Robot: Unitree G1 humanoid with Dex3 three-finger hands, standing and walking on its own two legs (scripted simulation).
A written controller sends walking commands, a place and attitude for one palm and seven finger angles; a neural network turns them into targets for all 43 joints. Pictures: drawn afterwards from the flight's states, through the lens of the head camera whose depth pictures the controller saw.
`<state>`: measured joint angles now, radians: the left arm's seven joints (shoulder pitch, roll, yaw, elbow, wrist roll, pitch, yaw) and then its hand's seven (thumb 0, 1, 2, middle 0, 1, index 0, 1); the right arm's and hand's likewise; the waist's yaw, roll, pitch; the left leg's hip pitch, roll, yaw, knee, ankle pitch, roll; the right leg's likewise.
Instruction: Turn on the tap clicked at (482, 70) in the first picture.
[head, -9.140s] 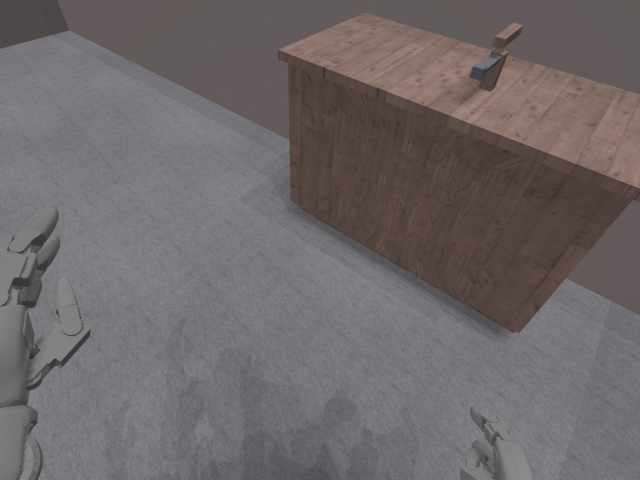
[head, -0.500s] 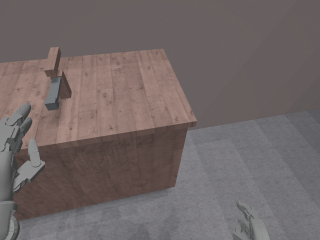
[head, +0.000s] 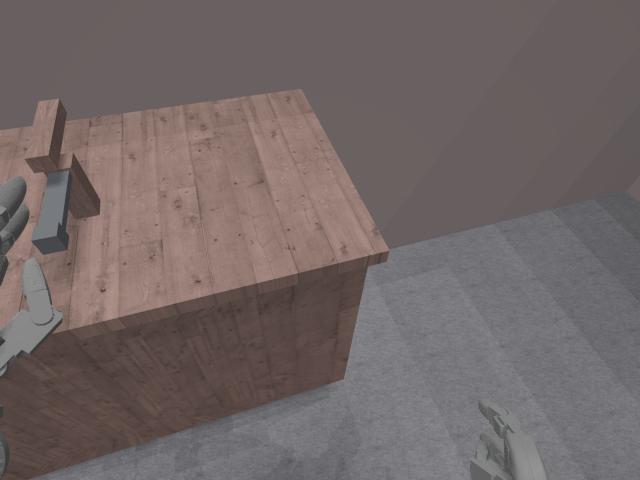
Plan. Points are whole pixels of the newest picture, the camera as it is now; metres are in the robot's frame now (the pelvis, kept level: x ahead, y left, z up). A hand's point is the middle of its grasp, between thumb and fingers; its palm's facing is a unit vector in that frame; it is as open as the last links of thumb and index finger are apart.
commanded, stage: shuffle to correct the standing spot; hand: left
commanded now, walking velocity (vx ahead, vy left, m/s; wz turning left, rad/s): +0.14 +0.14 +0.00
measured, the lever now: (50, 238) +0.36 +0.36 +0.09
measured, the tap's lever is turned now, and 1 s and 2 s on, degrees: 0 0 0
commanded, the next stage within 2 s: come to a stop and stand still in 0.14 s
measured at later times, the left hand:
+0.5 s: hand (54, 249) +0.27 +0.26 +0.19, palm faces +0.40 -0.83 -0.39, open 7.4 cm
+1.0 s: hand (26, 209) +0.33 +0.32 +0.18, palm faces +0.37 -0.86 -0.36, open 7.4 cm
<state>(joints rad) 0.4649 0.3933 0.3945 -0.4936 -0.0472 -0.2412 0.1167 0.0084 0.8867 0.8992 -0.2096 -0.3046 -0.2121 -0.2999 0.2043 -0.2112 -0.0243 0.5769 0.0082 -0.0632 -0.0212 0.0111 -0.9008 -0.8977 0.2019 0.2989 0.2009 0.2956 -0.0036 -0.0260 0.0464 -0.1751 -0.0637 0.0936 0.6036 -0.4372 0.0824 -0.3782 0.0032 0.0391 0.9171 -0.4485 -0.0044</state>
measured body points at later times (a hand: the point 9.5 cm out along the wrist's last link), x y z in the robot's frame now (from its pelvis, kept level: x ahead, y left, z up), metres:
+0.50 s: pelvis +0.06 +0.03 +0.01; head +0.08 +0.03 +0.46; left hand +0.25 +0.31 +0.21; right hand +0.24 -0.21 -0.07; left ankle +0.11 +0.19 -0.72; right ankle +0.11 -0.06 -0.72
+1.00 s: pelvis +0.10 +0.08 +0.02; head +0.12 +0.10 +0.47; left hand +0.30 +0.37 +0.20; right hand +0.28 -0.13 -0.06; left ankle +0.11 +0.19 -0.72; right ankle +0.11 -0.06 -0.72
